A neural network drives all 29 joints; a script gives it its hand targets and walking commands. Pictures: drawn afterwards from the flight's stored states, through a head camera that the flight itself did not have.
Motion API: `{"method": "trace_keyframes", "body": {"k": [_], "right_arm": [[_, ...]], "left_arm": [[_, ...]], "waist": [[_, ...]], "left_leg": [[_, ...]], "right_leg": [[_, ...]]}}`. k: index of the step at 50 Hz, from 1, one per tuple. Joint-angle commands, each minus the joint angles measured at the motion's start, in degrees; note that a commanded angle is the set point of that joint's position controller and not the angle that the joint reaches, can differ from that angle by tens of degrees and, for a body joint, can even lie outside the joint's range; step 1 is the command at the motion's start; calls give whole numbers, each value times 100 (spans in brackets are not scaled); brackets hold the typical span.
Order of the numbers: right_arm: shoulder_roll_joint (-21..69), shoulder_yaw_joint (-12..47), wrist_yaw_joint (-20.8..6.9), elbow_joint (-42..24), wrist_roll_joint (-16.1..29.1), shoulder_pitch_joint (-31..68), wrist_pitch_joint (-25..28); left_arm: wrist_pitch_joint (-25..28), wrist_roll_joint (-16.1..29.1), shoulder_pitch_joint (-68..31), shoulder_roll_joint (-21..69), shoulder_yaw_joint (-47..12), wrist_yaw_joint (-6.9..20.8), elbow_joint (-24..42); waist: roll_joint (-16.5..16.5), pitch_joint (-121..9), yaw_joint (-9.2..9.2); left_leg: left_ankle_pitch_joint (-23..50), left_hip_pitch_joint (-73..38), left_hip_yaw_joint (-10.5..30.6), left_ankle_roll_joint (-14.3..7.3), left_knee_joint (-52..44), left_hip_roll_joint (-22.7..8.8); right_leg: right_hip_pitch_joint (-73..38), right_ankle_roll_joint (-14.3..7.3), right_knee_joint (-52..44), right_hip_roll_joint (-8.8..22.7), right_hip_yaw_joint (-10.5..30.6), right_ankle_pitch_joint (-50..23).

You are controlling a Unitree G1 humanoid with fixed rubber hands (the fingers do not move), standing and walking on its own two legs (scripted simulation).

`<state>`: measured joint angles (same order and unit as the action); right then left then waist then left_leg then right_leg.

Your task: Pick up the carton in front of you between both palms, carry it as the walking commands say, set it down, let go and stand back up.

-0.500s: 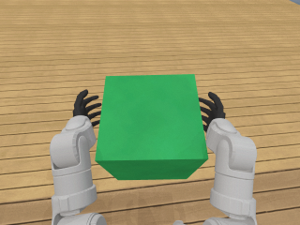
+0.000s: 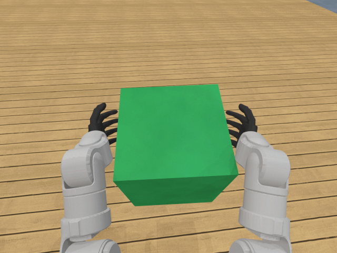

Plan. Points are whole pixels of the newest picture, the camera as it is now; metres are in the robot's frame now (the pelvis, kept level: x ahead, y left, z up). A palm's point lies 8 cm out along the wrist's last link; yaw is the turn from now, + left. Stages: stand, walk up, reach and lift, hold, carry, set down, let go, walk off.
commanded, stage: carry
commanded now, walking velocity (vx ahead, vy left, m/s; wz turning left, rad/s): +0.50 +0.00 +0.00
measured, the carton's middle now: (171, 152) +0.36 -0.01 +0.08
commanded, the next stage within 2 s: none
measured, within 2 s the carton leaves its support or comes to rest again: neither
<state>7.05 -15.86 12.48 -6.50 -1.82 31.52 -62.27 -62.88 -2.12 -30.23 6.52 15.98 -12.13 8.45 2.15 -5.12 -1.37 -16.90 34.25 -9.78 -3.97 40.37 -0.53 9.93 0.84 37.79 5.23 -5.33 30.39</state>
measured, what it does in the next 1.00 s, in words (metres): climbs: right foot, then left foot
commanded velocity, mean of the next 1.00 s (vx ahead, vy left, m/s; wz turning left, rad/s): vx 0.50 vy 0.00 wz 0.00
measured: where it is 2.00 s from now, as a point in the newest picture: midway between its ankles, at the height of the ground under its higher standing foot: (161, 128)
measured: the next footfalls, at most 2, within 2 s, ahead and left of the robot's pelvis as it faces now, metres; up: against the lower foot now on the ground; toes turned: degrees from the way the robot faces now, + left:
right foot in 0.38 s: +0.40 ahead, -0.11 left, +0.04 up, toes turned -5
left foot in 0.86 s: +0.71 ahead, +0.10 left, +0.04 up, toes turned +9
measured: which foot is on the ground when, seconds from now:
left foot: down 0.00-0.42, up 0.44-0.84, down 0.86-1.00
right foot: down 0.00-0.00, up 0.02-0.36, down 0.38-0.88, up 0.90-1.00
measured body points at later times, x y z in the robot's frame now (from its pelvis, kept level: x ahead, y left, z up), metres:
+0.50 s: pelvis +0.30 -0.03 +0.04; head +0.30 -0.04 +0.49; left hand +0.63 +0.15 +0.17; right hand +0.66 -0.17 +0.17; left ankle +0.18 +0.09 -0.60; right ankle +0.36 -0.10 -0.69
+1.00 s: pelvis +0.62 +0.02 +0.05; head +0.65 +0.03 +0.50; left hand +0.93 +0.17 +0.12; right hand +0.92 -0.13 +0.12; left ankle +0.67 +0.09 -0.69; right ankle +0.51 -0.10 -0.60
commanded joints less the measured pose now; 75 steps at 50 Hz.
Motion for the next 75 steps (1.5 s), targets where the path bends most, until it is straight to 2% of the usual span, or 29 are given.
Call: {"method": "trace_keyframes", "body": {"k": [1,3,4,6,8,11,16,19,20,21,22,23,25,29,38,42,43,44,45,48,50,56,63,67,68,69,70,73,75], "right_arm": [[3658,3084,14,36,882,2689,-73],[4074,3431,-84,-419,1149,3178,-60],[4237,3610,-138,-635,1264,3430,-10],[4435,3824,-227,-858,1454,3772,102],[4364,3876,-272,-905,1509,3631,180],[3998,3729,-202,-854,1400,3224,176],[3488,3325,-15,-589,935,2604,-5],[3359,3175,41,-457,732,2586,-120],[3299,3116,59,-430,674,2738,-142],[3401,3097,54,-383,679,2777,-184],[3461,3048,43,-362,719,2951,-190],[3635,3042,37,-304,707,3107,-179],[3959,2989,-9,-158,688,3122,-129],[4404,3158,-96,203,484,2887,41],[4666,3586,-248,77,634,2297,356],[4596,3731,-312,-312,720,1467,332],[4554,3749,-327,-396,693,1096,316],[4390,3728,-311,-532,626,840,304],[4538,3827,-308,-589,679,600,287],[4988,3976,-472,-1570,857,130,341],[5196,4159,-547,-1936,1044,-154,293],[4728,4432,-705,-2830,1237,-1225,38],[3453,4231,-507,-2944,1031,-1689,-414],[3106,4182,-344,-2911,1001,-1643,-565],[3015,4173,-313,-2907,990,-1609,-585],[3027,4254,-305,-3077,1025,-1579,-611],[3095,4297,-329,-3094,1072,-1468,-617],[3982,4384,-475,-2773,1052,-1460,-441],[4333,4385,-551,-2599,909,-1489,-297]], "left_arm": [[-89,759,-2982,3468,-2993,3,155],[-41,792,-3157,3840,-2894,39,82],[-8,803,-3150,3969,-2868,69,23],[93,761,-3200,4125,-2923,112,21],[162,726,-3177,4114,-3055,97,93],[183,794,-3100,3876,-3174,42,269],[3,923,-2915,3533,-3176,26,265],[-94,947,-2851,3485,-3059,67,-74],[-110,913,-2669,3501,-2996,69,-229],[-106,867,-2724,3432,-2950,37,-317],[-112,842,-2848,3562,-2967,26,-346],[-111,918,-3061,3712,-3051,64,-198],[-30,1104,-3464,4093,-3283,158,66],[166,1022,-3237,4448,-3426,300,-135],[472,688,-2202,4468,-3476,316,-224],[427,740,-1530,4506,-3743,340,242],[392,750,-1390,4471,-3833,351,405],[328,847,-1226,4583,-3949,389,588],[289,965,-1107,4603,-4044,434,767],[305,1014,-629,4908,-4223,470,1516],[284,1129,-82,5194,-4355,514,1744],[87,939,1207,4895,-4459,518,2474],[-390,1006,1459,3639,-4384,399,2766],[-506,1023,1667,3225,-4130,279,2568],[-518,998,1714,3204,-4059,261,2527],[-510,986,1611,3144,-3976,252,2473],[-506,1059,1704,3375,-4047,279,2371],[-341,1253,1304,4138,-4327,519,2508],[-220,1325,1074,4415,-4514,658,2511]], "waist": [[-2111,-2502,-497],[-545,-2261,-390],[-194,-2087,-352],[-531,-2123,-138],[-854,-2058,-125],[-896,-1872,-193],[-1180,-1523,-125],[-812,-1857,352],[-385,-2236,649],[1022,-2228,521],[1466,-2020,442],[905,-1983,418],[15,-1780,365],[521,-1822,281],[618,-1222,403],[531,-1751,134],[181,-2167,-1],[-1069,-2782,-3],[-2031,-2682,-2],[-448,-2040,-12],[-582,-1961,28],[-997,-1319,42],[-1060,-101,26],[-987,-564,250],[-571,-902,355],[950,-1374,355],[1658,-1373,335],[47,-1197,219],[126,-1154,168]], "left_leg": [[-266,-4795,5139,-1351,-2384,-1809],[1232,-4438,4071,-1384,-1574,-1884],[1325,-4060,3587,-1138,-1544,-1744],[616,-3714,2837,-793,-1810,-1531],[525,-3610,2390,-802,-1965,-1420],[828,-3516,1747,-845,-2163,-1318],[1766,-3316,974,-425,-2149,-1096],[3348,-2928,254,-16,-427,-839],[2427,-2114,140,175,853,-727],[857,-488,141,384,2268,-55],[-992,537,677,353,3150,381],[-1052,841,1044,170,3716,40],[-576,922,1100,104,3308,-239],[-81,687,823,268,2108,-327],[1384,158,41,364,-899,-132],[1692,-2282,-484,179,-1868,277],[1320,-3647,-8,109,-1734,-129],[1134,-5035,2471,-574,-1681,-1664],[1564,-5673,4102,-1107,-2276,-2317],[2613,-4782,2650,-765,-2323,-2000],[2177,-4272,2002,-453,-2644,-1748],[2564,-4132,931,-350,-2993,-1336],[2734,-3645,438,-213,-3129,-1271],[4141,-3198,-179,125,-1204,-1014],[3221,-2411,-245,258,64,-821],[1765,-738,-77,568,1966,-208],[-868,110,390,587,3154,322],[-320,97,1031,212,3313,-631],[138,-301,963,217,2512,-746]], "right_leg": [[3331,-30,3806,-1061,278,-214],[3890,-282,4759,-460,782,-277],[3897,-333,4389,-280,828,-480],[3599,-366,3676,-137,792,-833],[3582,-326,3223,-155,582,-1040],[3391,-190,1792,-103,341,-1273],[2118,-183,-116,-396,-432,-1929],[156,-355,-934,-818,-912,-1949],[-1053,-433,-904,-289,-146,-1417],[-1639,-881,-1695,1027,2753,-583],[-1972,-1386,-2194,1543,4145,-1574],[-1968,-1546,-1866,1582,3637,-2102],[-1409,-1325,-1737,1281,2606,-2660],[-1269,-1118,-2135,1074,1635,-2858],[-1893,-792,-2179,678,381,-4817],[-1477,-341,-700,476,-342,-6292],[-606,-170,394,353,-441,-5185],[983,72,2003,-56,-320,-3460],[2586,101,3129,-795,93,-511],[3078,-117,3184,25,634,-963],[2657,-64,2289,121,532,-1325],[2746,86,500,-13,-116,-2084],[2302,-150,-778,-153,-580,-3046],[165,-299,-1041,-691,-1063,-2226],[-892,-300,-1084,-316,-542,-1711],[-1972,-1106,-1771,1318,2397,-413],[-2092,-1495,-2722,1861,3860,-1292],[-933,-1100,-2492,1544,2170,-2420],[-300,-765,-2832,1274,1413,-1471]]}}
